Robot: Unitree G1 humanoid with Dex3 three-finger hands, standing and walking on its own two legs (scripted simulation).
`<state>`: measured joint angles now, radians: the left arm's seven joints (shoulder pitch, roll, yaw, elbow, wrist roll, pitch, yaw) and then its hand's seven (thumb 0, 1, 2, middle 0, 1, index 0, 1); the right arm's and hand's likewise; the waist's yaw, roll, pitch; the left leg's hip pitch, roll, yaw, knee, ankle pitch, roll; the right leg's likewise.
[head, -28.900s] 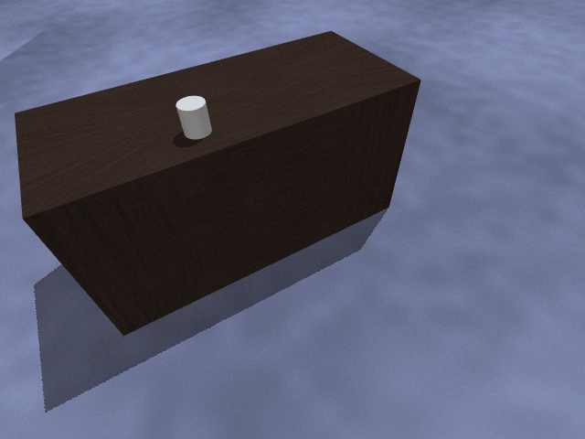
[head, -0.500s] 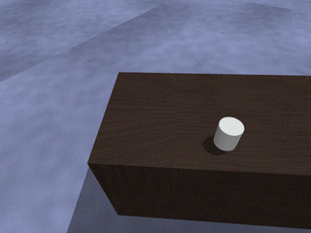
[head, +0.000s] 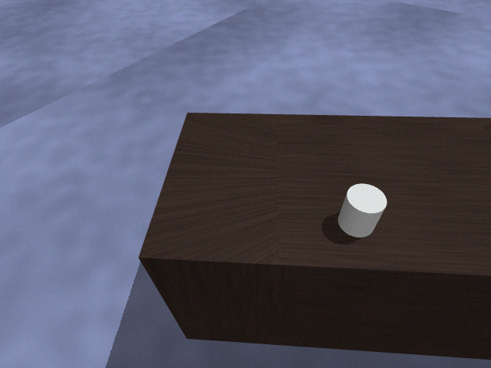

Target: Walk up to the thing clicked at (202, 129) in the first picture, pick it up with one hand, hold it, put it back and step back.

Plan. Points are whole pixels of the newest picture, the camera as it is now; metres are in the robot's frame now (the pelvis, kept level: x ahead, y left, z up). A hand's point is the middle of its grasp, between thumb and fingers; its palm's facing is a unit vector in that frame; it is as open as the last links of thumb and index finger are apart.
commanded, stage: stand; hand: right
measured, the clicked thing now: (360, 210) +0.47 -0.24 -0.08
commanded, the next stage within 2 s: step back in 0.56 s
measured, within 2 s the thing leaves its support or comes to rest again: neither
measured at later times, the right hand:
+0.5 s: hand out of the picture +0.06 -0.25 -0.16, palm faces -0.01 +0.94 -0.33, open 7.4 cm
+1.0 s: hand out of the picture -0.06 -0.23 -0.16, palm faces +0.00 +0.90 -0.44, open 7.4 cm
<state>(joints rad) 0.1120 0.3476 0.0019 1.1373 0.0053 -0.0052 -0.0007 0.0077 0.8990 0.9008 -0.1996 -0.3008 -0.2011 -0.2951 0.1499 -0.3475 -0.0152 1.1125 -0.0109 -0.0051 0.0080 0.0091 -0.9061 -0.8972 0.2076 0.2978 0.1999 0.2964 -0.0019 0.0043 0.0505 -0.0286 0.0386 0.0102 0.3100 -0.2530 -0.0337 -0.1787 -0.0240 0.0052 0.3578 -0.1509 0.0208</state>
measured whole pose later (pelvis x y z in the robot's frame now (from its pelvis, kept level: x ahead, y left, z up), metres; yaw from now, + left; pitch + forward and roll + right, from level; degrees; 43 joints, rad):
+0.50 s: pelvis +0.00 +0.00 +0.00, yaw +0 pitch -2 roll +0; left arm 0.11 0.35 0.00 1.13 0.00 0.00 0.00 0.01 0.90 0.90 -0.20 -0.30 -0.20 -0.29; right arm 0.14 -0.35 -0.01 1.11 -0.01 -0.01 0.01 0.01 -0.91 -0.90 0.21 0.30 0.20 0.30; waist 0.00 0.01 0.05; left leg -0.02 0.03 0.01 0.30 -0.25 -0.03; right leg -0.17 -0.03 0.01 0.36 -0.15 0.02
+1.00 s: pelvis -0.10 +0.05 -0.02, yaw -1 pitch -2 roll -1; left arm 0.02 0.42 0.06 0.90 0.02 0.08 0.04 0.01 0.90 0.90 -0.20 -0.30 -0.20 -0.29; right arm 0.19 -0.35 -0.06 0.97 -0.04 0.04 0.01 0.01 -0.91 -0.90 0.21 0.30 0.20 0.30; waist -0.03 -0.08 0.19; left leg -0.25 -0.02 -0.01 0.67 -0.39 0.04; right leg -0.53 0.11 0.18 1.02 -0.52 -0.01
